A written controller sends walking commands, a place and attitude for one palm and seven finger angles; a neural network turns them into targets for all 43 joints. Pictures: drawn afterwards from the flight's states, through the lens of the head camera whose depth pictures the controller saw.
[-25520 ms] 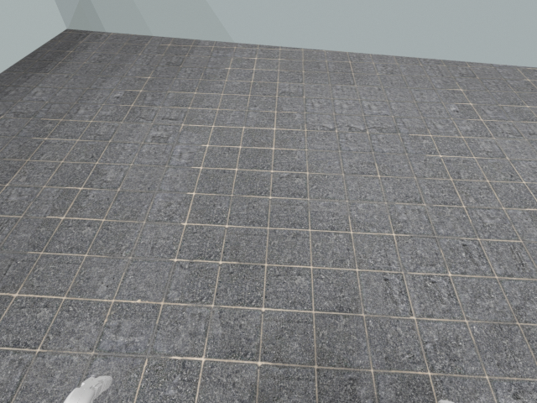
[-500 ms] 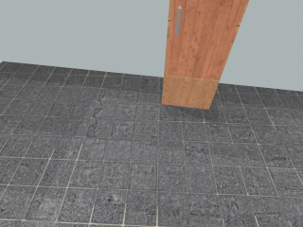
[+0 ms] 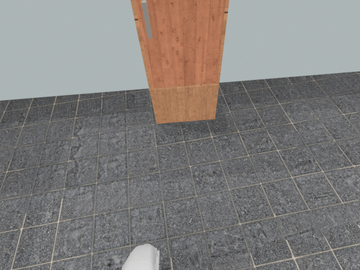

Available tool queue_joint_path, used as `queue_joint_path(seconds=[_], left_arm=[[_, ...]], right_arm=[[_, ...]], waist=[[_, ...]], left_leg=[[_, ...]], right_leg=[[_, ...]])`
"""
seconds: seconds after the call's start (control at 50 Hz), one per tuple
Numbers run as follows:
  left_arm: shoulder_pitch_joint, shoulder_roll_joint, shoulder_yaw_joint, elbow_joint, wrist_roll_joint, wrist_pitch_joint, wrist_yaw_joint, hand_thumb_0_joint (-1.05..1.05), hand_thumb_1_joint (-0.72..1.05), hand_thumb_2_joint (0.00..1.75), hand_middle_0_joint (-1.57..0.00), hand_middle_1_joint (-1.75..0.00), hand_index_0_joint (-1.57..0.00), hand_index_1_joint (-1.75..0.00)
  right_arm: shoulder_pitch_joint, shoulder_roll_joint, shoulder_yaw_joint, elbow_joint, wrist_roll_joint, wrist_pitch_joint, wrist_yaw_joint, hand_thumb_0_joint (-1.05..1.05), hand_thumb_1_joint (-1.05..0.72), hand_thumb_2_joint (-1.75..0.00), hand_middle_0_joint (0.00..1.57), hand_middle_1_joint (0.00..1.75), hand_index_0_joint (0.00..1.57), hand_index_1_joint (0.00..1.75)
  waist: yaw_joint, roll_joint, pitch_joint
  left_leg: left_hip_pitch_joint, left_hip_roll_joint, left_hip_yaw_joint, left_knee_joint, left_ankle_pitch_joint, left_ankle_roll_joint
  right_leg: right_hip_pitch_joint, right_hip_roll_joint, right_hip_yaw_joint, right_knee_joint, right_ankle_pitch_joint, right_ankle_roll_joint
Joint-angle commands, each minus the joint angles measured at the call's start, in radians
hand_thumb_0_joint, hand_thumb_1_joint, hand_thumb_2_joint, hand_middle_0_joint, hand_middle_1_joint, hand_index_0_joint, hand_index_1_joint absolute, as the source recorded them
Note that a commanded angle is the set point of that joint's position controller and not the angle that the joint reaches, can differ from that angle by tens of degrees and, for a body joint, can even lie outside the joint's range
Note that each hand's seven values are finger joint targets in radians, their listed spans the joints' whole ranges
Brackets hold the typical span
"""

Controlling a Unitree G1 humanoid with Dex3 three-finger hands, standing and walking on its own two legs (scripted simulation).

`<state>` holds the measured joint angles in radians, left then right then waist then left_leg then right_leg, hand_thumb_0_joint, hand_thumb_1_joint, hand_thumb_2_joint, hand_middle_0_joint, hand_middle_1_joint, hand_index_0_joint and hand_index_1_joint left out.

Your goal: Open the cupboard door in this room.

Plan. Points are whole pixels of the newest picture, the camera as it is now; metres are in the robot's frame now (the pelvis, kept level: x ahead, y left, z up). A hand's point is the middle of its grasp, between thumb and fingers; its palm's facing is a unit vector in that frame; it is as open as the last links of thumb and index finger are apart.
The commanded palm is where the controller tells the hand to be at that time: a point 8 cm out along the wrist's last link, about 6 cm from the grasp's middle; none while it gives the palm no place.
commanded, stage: walk to a spot facing it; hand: left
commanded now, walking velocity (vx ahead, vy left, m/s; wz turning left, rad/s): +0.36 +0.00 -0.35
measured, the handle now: (147, 18) +1.07 +0.26 +0.01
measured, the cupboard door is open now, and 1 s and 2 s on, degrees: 0 0 0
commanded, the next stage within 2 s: turn to face it in 0.64 s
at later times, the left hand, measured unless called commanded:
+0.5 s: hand (109, 205) +0.30 +0.26 -0.18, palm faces -0.16 -0.96 -0.22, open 7.4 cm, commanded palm none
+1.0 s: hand (172, 143) +0.52 +0.09 -0.16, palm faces -0.43 -0.88 -0.20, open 7.4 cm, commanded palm none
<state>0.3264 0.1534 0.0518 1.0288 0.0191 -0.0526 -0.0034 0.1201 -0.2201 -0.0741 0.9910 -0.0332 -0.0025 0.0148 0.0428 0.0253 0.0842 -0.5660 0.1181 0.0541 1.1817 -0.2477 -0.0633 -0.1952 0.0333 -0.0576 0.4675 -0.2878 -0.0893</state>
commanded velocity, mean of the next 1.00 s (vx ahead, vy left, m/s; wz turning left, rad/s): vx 0.10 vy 0.00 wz -0.20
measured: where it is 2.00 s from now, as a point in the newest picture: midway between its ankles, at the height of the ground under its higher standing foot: (191, 244)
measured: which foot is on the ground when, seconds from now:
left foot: up 0.00-0.30, down 0.32-0.86, up 0.88-1.00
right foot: down 0.00-0.32, up 0.34-0.82, down 0.84-1.00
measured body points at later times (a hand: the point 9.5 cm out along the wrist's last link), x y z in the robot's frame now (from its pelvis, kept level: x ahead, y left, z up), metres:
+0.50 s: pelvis +0.23 +0.07 -0.01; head +0.29 +0.07 +0.44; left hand +0.30 +0.32 -0.17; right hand +0.27 -0.18 -0.14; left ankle +0.26 +0.14 -0.74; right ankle +0.15 -0.05 -0.63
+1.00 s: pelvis +0.33 +0.00 -0.01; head +0.36 -0.03 +0.43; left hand +0.54 +0.14 -0.14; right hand +0.23 -0.19 -0.18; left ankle +0.32 +0.16 -0.67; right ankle +0.33 -0.09 -0.74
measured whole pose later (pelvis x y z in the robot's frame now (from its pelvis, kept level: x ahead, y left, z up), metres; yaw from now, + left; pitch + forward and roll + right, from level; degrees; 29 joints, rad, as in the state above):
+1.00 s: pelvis +0.33 +0.00 -0.01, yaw -21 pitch -1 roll +1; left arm 0.05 0.13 -0.01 0.94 0.02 -0.02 0.02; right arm 0.29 -0.16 -0.03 1.06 -0.01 0.05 -0.01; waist -0.06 0.04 0.12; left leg -0.38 0.08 0.04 1.11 -0.51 -0.05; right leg -0.31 -0.05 -0.17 0.61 -0.28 -0.06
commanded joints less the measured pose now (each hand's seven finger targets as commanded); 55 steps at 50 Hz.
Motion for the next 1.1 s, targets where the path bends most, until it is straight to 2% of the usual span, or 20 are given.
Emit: queue_joint_path(seconds=[0.0,0.12,0.2,0.22,0.26,0.28,0.3,0.32,0.34,0.4,0.48,0.72,0.76,0.78,0.8,0.82,0.84,0.88,0.98,1.08], left_arm=[[0.099,0.173,0.033,-0.025,-0.003,-0.032,0.007,0.00,0.90,0.90,-0.20,-0.30,-0.20,-0.30],[0.162,0.156,0.021,-0.005,0.003,-0.034,0.019,0.00,0.90,0.90,-0.20,-0.30,-0.20,-0.30],[0.167,0.178,0.025,-0.002,0.006,-0.021,0.027,0.00,0.90,0.90,-0.20,-0.30,-0.20,-0.30],[0.164,0.188,0.026,-0.005,0.004,-0.018,0.027,0.00,0.90,0.90,-0.20,-0.30,-0.20,-0.30],[0.114,0.212,0.033,-0.011,-0.003,-0.020,0.028,0.00,0.90,0.90,-0.20,-0.30,-0.20,-0.30],[0.085,0.211,0.038,-0.027,-0.014,-0.023,0.025,0.00,0.90,0.90,-0.20,-0.30,-0.20,-0.30],[0.096,0.159,0.033,-0.051,-0.029,-0.024,0.015,0.00,0.90,0.90,-0.20,-0.30,-0.20,-0.30],[0.089,0.129,0.022,-0.068,-0.031,-0.031,0.008,0.00,0.90,0.90,-0.20,-0.30,-0.20,-0.30],[0.046,0.149,0.032,-0.074,-0.022,-0.023,0.014,0.00,0.90,0.90,-0.20,-0.30,-0.20,-0.30],[-0.017,0.118,0.038,-0.081,-0.001,0.018,-0.012,0.00,0.90,0.90,-0.20,-0.30,-0.20,-0.30],[0.014,0.073,0.041,-0.088,0.006,0.073,-0.026,0.00,0.90,0.90,-0.20,-0.30,-0.20,-0.30],[-0.278,0.098,0.027,-0.210,0.008,0.087,-0.029,0.00,0.90,0.90,-0.20,-0.30,-0.20,-0.30],[-0.236,0.103,0.018,-0.194,0.012,0.068,-0.015,0.00,0.90,0.90,-0.20,-0.30,-0.20,-0.30],[-0.155,0.112,0.019,-0.169,0.014,0.053,-0.009,0.00,0.90,0.90,-0.20,-0.30,-0.20,-0.30],[-0.043,0.164,0.027,-0.127,0.019,0.035,0.001,0.00,0.90,0.90,-0.20,-0.30,-0.20,-0.30],[0.066,0.263,0.041,-0.085,0.018,0.014,0.017,0.00,0.90,0.90,-0.20,-0.30,-0.20,-0.30],[0.073,0.280,0.024,-0.060,-0.012,0.009,0.021,0.00,0.90,0.90,-0.20,-0.30,-0.20,-0.30],[-0.070,0.240,0.017,-0.094,-0.005,0.008,0.033,0.00,0.90,0.90,-0.20,-0.30,-0.20,-0.30],[-0.208,0.189,0.008,-0.118,-0.004,0.029,0.040,0.00,0.90,0.90,-0.20,-0.30,-0.20,-0.30],[-0.184,0.186,0.032,-0.117,0.007,0.040,0.040,0.00,0.90,0.90,-0.20,-0.30,-0.20,-0.30]], right_arm=[[0.002,-0.044,-0.007,-0.075,0.004,-0.013,0.003,0.00,-0.90,-0.90,0.20,0.30,0.20,0.30],[-0.185,-0.037,0.011,-0.158,0.009,-0.027,0.008,0.00,-0.90,-0.90,0.20,0.30,0.20,0.30],[-0.244,-0.027,0.025,-0.191,0.012,-0.046,0.009,0.00,-0.90,-0.90,0.20,0.30,0.20,0.30],[-0.228,-0.029,0.024,-0.189,0.013,-0.051,0.005,0.00,-0.90,-0.90,0.20,0.30,0.20,0.30],[-0.016,-0.073,0.011,-0.127,0.010,-0.063,-0.017,0.00,-0.90,-0.90,0.20,0.30,0.20,0.30],[0.155,-0.134,-0.005,-0.078,0.007,-0.067,-0.028,0.00,-0.90,-0.90,0.20,0.30,0.20,0.30],[0.304,-0.250,-0.034,-0.045,-0.006,-0.074,-0.036,0.00,-0.90,-0.90,0.20,0.30,0.20,0.30],[0.373,-0.283,-0.036,-0.021,0.006,-0.064,-0.035,0.00,-0.90,-0.90,0.20,0.30,0.20,0.30],[0.310,-0.230,-0.021,-0.029,0.017,-0.058,-0.030,0.00,-0.90,-0.90,0.20,0.30,0.20,0.30],[0.157,-0.090,0.018,-0.060,0.012,-0.075,-0.039,0.00,-0.90,-0.90,0.20,0.30,0.20,0.30],[0.124,-0.070,0.019,-0.052,0.015,-0.078,-0.045,0.00,-0.90,-0.90,0.20,0.30,0.20,0.30],[0.236,-0.137,-0.019,-0.025,0.004,-0.038,-0.040,0.00,-0.90,-0.90,0.20,0.30,0.20,0.30],[0.266,-0.133,-0.014,-0.007,0.005,-0.032,-0.038,0.00,-0.90,-0.90,0.20,0.30,0.20,0.30],[0.267,-0.135,-0.009,-0.005,0.008,-0.032,-0.038,0.00,-0.90,-0.90,0.20,0.30,0.20,0.30],[0.268,-0.119,-0.001,-0.003,0.019,-0.033,-0.034,0.00,-0.90,-0.90,0.20,0.30,0.20,0.30],[0.270,-0.046,0.018,-0.024,0.033,-0.030,-0.030,0.00,-0.90,-0.90,0.20,0.30,0.20,0.30],[0.248,-0.040,0.028,-0.032,0.045,-0.014,-0.037,0.00,-0.90,-0.90,0.20,0.30,0.20,0.30],[0.229,-0.022,0.031,-0.016,0.036,0.006,-0.034,0.00,-0.90,-0.90,0.20,0.30,0.20,0.30],[0.245,-0.012,0.019,0.024,0.028,0.043,-0.023,0.00,-0.90,-0.90,0.20,0.30,0.20,0.30],[0.171,0.002,0.005,-0.014,0.023,0.044,-0.010,0.00,-0.90,-0.90,0.20,0.30,0.20,0.30]], waist=[[-0.022,-0.105,-0.028],[0.025,-0.115,0.022],[0.044,-0.151,-0.010],[0.039,-0.158,-0.033],[-0.064,-0.146,-0.153],[-0.138,-0.109,-0.252],[-0.183,0.121,-0.386],[-0.176,0.215,-0.445],[-0.143,0.102,-0.325],[-0.059,0.096,-0.087],[0.002,0.100,-0.081],[-0.083,0.118,-0.043],[-0.072,0.101,-0.071],[-0.030,0.070,-0.119],[0.024,-0.013,-0.201],[0.057,-0.242,-0.331],[0.041,-0.204,-0.394],[0.004,-0.189,-0.273],[-0.064,-0.144,-0.116],[-0.047,-0.189,-0.068]], left_leg=[[-0.145,0.019,-0.042,-0.037,0.092,-0.022],[-0.197,0.002,-0.010,-0.222,0.091,-0.017],[-0.069,-0.050,0.042,-0.471,0.039,0.008],[0.012,-0.080,0.063,-0.520,0.028,0.019],[0.321,-0.118,0.080,-0.675,0.112,0.043],[0.619,-0.044,0.027,-0.685,0.251,0.067],[0.903,0.252,-0.295,-0.648,0.477,0.174],[0.960,0.433,-0.488,-0.706,0.706,0.272],[0.822,0.427,-0.407,-0.735,0.695,0.289],[0.458,0.300,-0.180,-0.837,0.556,0.185],[0.365,0.213,0.040,-0.859,0.563,0.152],[0.543,0.252,0.161,-0.747,0.692,0.162],[0.525,0.237,0.142,-0.655,0.824,0.148],[0.516,0.208,0.151,-0.550,0.844,0.123],[0.396,0.159,0.180,-0.377,0.655,0.079],[0.119,0.003,0.182,-0.109,-0.104,0.023],[0.156,-0.036,0.017,-0.036,-0.417,0.023],[0.138,-0.015,-0.062,-0.026,-0.339,0.027],[0.174,-0.021,-0.028,-0.056,-0.222,0.005],[0.156,-0.020,0.018,-0.191,-0.206,-0.001]], right_leg=[[0.112,-0.242,0.251,-0.230,0.301,-0.034],[0.198,-0.245,0.268,-0.200,0.520,-0.075],[0.267,-0.231,0.256,-0.131,0.722,-0.066],[0.260,-0.224,0.256,-0.093,0.803,-0.060],[0.201,-0.191,0.229,0.117,0.938,-0.017],[0.030,-0.159,0.202,0.282,0.777,0.017],[-0.232,-0.019,0.099,0.593,0.232,0.070],[-0.371,0.021,0.112,0.866,-0.304,0.069],[-0.405,-0.046,0.143,0.939,-0.272,0.062],[-0.380,-0.124,0.097,0.915,-0.121,0.103],[-0.352,-0.128,0.041,0.835,-0.006,0.125],[-0.340,-0.106,-0.058,0.331,0.003,0.118],[-0.208,-0.065,-0.079,0.214,-0.003,0.094],[-0.094,-0.055,-0.078,0.093,0.091,0.088],[0.135,-0.132,-0.015,0.005,0.409,0.073],[0.405,-0.417,0.306,0.060,0.997,-0.049],[0.364,-0.488,0.282,0.062,1.225,-0.139],[0.227,-0.435,0.185,-0.004,0.965,-0.121],[-0.018,-0.377,0.015,-0.107,0.545,-0.051],[-0.037,-0.387,-0.037,-0.122,0.352,-0.045]])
